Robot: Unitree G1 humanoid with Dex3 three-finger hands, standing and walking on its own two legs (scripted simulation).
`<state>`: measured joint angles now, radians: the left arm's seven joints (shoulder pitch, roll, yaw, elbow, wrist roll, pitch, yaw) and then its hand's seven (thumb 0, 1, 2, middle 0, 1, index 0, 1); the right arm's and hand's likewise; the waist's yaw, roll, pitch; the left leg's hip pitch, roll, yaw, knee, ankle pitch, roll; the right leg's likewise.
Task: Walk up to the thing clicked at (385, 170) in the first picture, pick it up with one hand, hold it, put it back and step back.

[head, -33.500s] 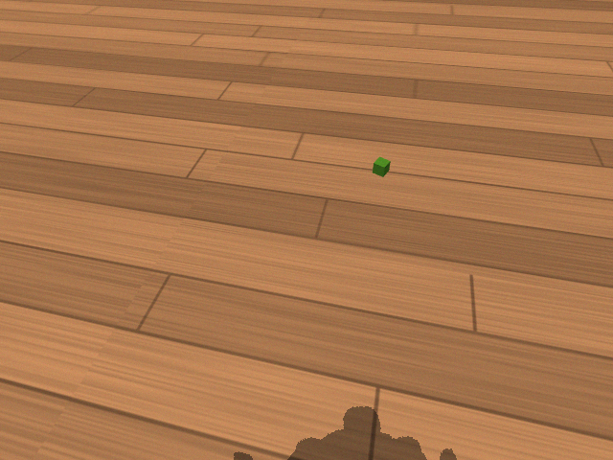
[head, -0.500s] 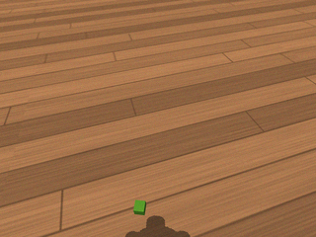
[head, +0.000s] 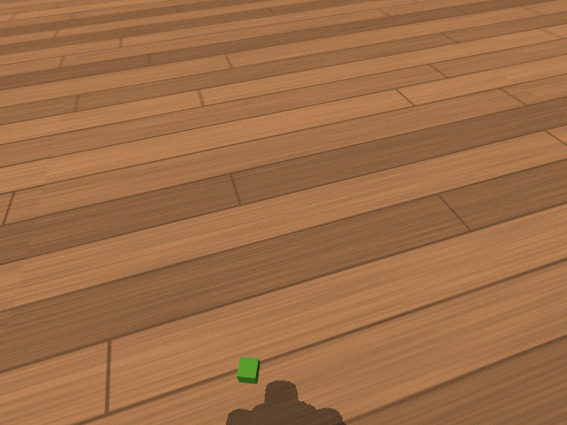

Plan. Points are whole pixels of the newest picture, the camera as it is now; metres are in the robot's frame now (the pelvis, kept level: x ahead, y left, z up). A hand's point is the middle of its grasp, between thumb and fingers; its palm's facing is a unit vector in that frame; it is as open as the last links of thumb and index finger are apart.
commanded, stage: stand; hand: left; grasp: from above
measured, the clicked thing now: (248, 370) +0.44 +0.18 -0.75
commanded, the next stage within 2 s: step back in 1.08 s
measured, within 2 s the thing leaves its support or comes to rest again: neither
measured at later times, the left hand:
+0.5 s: hand out of the picture +0.08 +0.24 -0.16, palm faces +0.02 -0.94 -0.33, open 7.3 cm
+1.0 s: hand out of the picture +0.09 +0.24 -0.16, palm faces +0.01 -0.94 -0.33, open 7.3 cm
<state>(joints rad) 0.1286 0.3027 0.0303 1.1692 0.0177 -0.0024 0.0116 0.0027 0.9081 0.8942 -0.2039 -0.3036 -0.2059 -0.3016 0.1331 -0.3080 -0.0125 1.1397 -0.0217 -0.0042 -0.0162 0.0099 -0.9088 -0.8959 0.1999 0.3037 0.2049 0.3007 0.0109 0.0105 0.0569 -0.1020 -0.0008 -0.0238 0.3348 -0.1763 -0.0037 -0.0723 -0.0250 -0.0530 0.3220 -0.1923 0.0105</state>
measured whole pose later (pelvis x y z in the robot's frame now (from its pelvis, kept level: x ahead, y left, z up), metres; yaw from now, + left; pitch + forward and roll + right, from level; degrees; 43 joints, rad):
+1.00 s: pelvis +0.01 -0.01 +0.00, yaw +0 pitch -3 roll +0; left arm 0.10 0.32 0.02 1.15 0.01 -0.01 0.00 0.00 0.91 0.89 -0.20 -0.30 -0.21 -0.30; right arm 0.10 -0.33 0.00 1.14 -0.02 -0.01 -0.01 0.01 -0.91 -0.90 0.20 0.30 0.21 0.30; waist 0.00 0.01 0.04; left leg -0.08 0.01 -0.02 0.31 -0.18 -0.02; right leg -0.06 -0.01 -0.05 0.30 -0.20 0.00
